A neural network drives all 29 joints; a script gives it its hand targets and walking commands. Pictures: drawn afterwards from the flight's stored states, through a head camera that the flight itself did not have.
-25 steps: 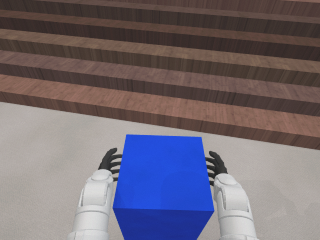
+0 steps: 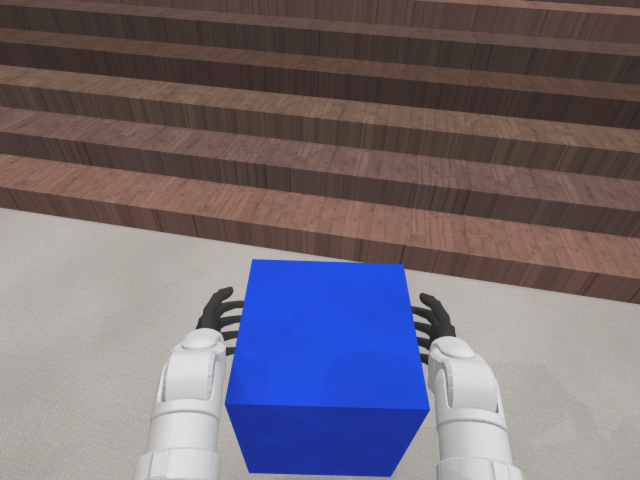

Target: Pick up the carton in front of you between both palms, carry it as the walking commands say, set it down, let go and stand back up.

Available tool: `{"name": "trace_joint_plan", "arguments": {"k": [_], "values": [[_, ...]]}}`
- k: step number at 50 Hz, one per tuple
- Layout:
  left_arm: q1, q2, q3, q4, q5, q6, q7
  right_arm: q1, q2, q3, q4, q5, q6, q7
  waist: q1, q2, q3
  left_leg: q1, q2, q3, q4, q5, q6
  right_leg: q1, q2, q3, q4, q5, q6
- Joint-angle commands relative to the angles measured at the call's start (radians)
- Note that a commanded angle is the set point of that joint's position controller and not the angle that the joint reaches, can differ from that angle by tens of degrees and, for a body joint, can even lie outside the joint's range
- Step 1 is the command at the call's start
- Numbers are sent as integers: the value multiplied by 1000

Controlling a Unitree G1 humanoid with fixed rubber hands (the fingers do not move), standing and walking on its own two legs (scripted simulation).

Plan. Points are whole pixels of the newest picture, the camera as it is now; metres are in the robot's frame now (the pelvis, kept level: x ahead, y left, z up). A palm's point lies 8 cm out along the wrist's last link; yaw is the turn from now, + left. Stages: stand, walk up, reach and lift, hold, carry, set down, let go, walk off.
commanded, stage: hold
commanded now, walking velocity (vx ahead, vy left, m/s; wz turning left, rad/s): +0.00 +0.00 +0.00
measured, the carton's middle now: (323, 371) +0.30 +0.00 -0.02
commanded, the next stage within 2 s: carry in 0.52 s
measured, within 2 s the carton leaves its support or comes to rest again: neither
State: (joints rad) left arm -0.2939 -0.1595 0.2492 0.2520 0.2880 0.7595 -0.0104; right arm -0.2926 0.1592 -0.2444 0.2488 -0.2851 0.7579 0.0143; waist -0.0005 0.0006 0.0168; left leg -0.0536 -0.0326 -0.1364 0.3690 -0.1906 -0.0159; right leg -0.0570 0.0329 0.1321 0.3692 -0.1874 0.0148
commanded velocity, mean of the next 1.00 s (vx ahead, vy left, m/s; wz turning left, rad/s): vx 0.26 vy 0.00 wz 0.00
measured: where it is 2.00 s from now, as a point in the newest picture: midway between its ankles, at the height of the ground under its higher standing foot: (321, 368)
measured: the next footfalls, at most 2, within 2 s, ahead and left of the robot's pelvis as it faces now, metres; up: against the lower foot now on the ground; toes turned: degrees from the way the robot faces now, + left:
right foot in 1.08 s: +0.26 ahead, -0.11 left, +0.00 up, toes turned -9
left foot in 1.48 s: +0.62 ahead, +0.08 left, +0.00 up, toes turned +11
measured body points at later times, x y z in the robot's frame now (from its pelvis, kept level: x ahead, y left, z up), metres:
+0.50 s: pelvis +0.01 +0.00 +0.00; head -0.04 +0.00 +0.45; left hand +0.31 +0.15 +0.04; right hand +0.31 -0.15 +0.04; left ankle +0.02 +0.13 -0.75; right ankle +0.02 -0.13 -0.75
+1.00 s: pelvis +0.14 -0.01 -0.01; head +0.13 -0.01 +0.44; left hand +0.42 +0.14 +0.06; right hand +0.42 -0.16 +0.06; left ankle +0.05 +0.11 -0.75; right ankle +0.09 -0.11 -0.72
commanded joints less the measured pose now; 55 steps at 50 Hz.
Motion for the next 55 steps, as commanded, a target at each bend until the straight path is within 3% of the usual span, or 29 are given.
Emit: {"name": "trace_joint_plan", "arguments": {"k": [1,25,26,28,29,30,33,35,36,37,38,39,40,41,42,43,44,45,46,47,48,49,51,52,53,54,55], "values": [[-527,-907,-548,-12,-261,-33,-241,-517,917,546,-7,257,-29,235,0,-1,-205,11,-63,78,-65,50,2,30,61,-76,-62,55,2],[-445,-897,-562,-65,-271,-25,-231,-434,904,558,-58,268,-22,226,0,3,-227,50,-67,71,-68,186,-4,69,67,-70,-66,192,6],[-466,-903,-577,-76,-282,-23,-230,-457,904,570,-70,279,-21,226,3,13,-240,-70,113,47,21,63,10,-56,-112,-41,31,50,-10],[-466,-906,-606,-105,-306,-18,-226,-451,911,591,-98,295,-16,219,0,14,-237,-151,105,-2,-36,-383,26,-148,-88,-16,-2,-374,-21],[-479,-903,-626,-130,-319,-14,-223,-464,911,613,-125,308,-10,214,-1,19,-212,-190,104,-11,-43,-510,35,-196,-81,-22,4,-487,-22],[-492,-902,-647,-159,-332,-7,-218,-475,910,635,-155,320,-2,209,-2,33,-193,-207,116,-16,-42,-513,42,-223,-81,-36,29,-475,-23],[-480,-885,-727,-249,-388,41,-201,-453,889,709,-233,371,45,189,-1,70,-279,-168,158,-37,-30,-380,67,-225,-63,-123,142,-255,-19],[-477,-864,-773,-312,-430,96,-190,-441,861,755,-298,401,100,173,-2,97,-298,-179,181,-49,-32,-430,89,-236,-61,-148,129,-289,-22],[-488,-853,-790,-340,-449,128,-185,-451,847,773,-330,417,131,166,-2,81,-275,-226,176,-29,-5,-446,87,-222,-84,-125,84,-326,-29],[-485,-838,-802,-358,-465,160,-179,-455,831,788,-354,433,164,160,4,16,-251,-299,144,31,69,-409,67,-180,-134,-61,31,-362,-47],[-463,-815,-803,-366,-475,193,-173,-452,817,801,-368,448,198,154,13,-100,-239,-404,103,119,210,-335,37,-103,-211,56,-32,-386,-82],[-429,-794,-799,-374,-480,222,-165,-448,816,815,-389,469,231,150,22,-228,-234,-518,56,215,352,-273,9,-8,-292,193,-90,-323,-132],[-408,-787,-796,-389,-484,247,-158,-468,820,830,-416,499,258,153,26,-263,-200,-604,48,248,310,-312,2,44,-340,261,-95,-177,-178],[-396,-791,-810,-428,-493,272,-150,-460,833,850,-438,532,281,154,23,-223,-203,-564,49,257,226,-302,5,40,-335,226,-65,-42,-186],[-401,-801,-825,-475,-509,295,-142,-447,843,863,-462,559,300,155,13,-168,-244,-438,38,279,129,-241,6,5,-301,133,-13,34,-165],[-395,-808,-836,-517,-524,316,-137,-415,854,869,-480,578,318,154,5,-111,-303,-234,33,295,62,-165,11,-89,-253,18,62,18,-125],[-392,-810,-849,-563,-541,338,-138,-375,866,864,-491,577,333,150,-9,-32,-345,-70,79,214,-6,-127,36,-185,-178,-136,192,17,-71],[-395,-825,-865,-590,-565,362,-142,-328,844,843,-506,559,348,143,-22,151,-358,154,218,-28,-38,-61,103,-435,-116,-247,433,56,-20],[-401,-832,-877,-609,-586,381,-152,-294,836,833,-508,535,362,134,-29,326,-332,306,366,-219,-27,290,190,-687,-59,-295,531,-199,9],[-393,-837,-884,-613,-598,393,-161,-278,828,834,-549,527,376,126,-36,271,-294,355,411,-253,-21,467,247,-796,-64,-250,541,-415,-5],[-386,-844,-873,-621,-609,400,-166,-301,857,842,-587,535,390,122,-40,174,-283,390,417,-226,-20,470,255,-844,-77,-231,500,-472,-15],[-355,-845,-865,-634,-616,408,-169,-302,877,850,-625,546,399,120,-40,119,-294,398,407,-176,-23,415,229,-829,-84,-232,415,-439,-23],[-308,-843,-862,-663,-607,417,-165,-307,877,862,-685,563,413,122,-29,140,-313,293,350,-27,-20,380,148,-638,-57,-285,229,-220,-22],[-304,-851,-861,-667,-603,422,-159,-328,864,866,-701,575,423,125,-15,153,-337,169,306,79,5,329,112,-437,-28,-323,126,-127,-25],[-290,-849,-853,-672,-598,427,-153,-326,848,870,-714,587,433,128,0,125,-376,-5,246,199,85,275,77,-146,12,-375,29,-5,-30],[-279,-834,-840,-676,-588,433,-146,-319,823,873,-728,597,443,132,9,64,-426,-200,201,282,204,223,41,149,-16,-351,46,15,-50],[-248,-812,-821,-664,-567,441,-137,-357,789,872,-754,611,459,138,39,-160,-439,-396,116,358,481,-18,-8,257,-248,33,-117,-235,-106]]}}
